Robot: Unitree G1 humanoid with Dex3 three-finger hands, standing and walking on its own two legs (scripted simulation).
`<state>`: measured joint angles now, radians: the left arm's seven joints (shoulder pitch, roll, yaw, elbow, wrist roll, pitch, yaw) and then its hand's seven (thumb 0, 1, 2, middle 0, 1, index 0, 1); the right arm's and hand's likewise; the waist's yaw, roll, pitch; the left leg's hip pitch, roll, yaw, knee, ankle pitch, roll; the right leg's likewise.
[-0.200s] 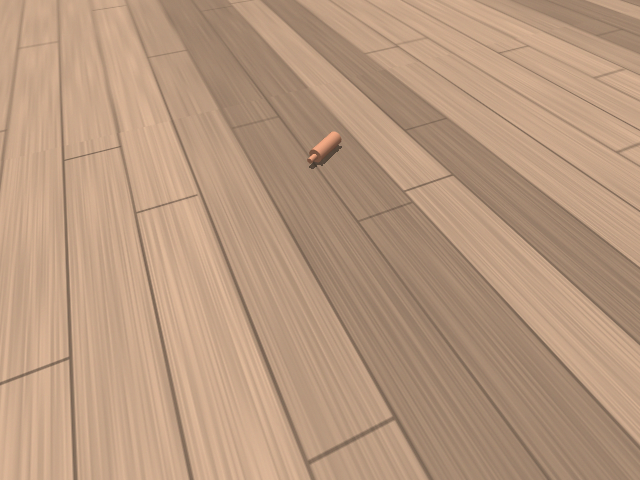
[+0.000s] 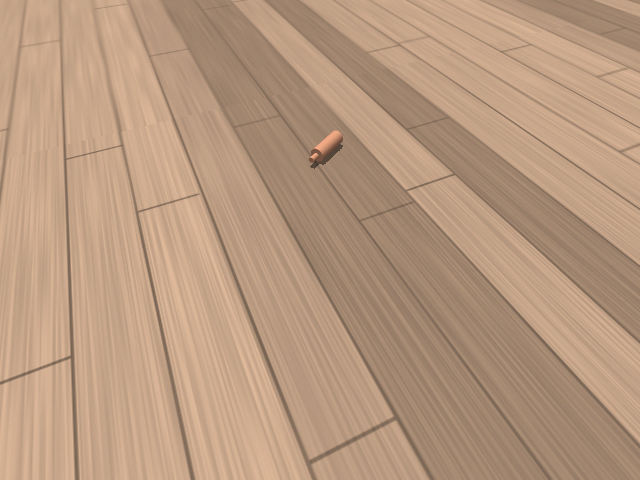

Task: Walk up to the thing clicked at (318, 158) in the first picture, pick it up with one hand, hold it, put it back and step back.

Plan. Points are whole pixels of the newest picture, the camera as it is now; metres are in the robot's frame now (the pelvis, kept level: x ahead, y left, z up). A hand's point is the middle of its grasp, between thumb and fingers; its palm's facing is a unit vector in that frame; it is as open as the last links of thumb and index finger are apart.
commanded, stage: stand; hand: left
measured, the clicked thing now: (324, 148) +1.78 -0.05 -0.74
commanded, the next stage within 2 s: walk up in 0.92 s
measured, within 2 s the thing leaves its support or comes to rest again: neither
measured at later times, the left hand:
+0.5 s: hand out of the picture +0.08 +0.25 -0.16, palm faces -0.04 -0.94 -0.33, open 7.4 cm
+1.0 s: hand out of the picture +0.10 +0.26 -0.15, palm faces +0.03 -0.95 -0.32, open 7.4 cm
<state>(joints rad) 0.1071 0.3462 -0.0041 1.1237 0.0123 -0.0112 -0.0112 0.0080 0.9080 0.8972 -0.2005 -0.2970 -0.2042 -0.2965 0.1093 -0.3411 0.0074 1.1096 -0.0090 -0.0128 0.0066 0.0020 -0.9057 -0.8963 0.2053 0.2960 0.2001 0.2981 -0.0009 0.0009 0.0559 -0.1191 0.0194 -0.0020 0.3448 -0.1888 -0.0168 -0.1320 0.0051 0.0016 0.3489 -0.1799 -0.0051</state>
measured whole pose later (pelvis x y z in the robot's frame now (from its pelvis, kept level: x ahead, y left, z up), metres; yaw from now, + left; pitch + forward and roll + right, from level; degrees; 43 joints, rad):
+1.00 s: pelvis +0.02 +0.00 +0.00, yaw +4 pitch -1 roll -1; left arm 0.11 0.37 0.06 1.02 0.05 0.00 -0.07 0.01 0.91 0.90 -0.20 -0.30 -0.21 -0.30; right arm 0.20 -0.37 -0.02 1.06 -0.01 -0.03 0.03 0.00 -0.90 -0.90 0.21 0.30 0.20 0.30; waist -0.01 0.00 0.02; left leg -0.19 0.01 -0.06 0.47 -0.32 0.00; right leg -0.16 -0.01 -0.07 0.45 -0.38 -0.03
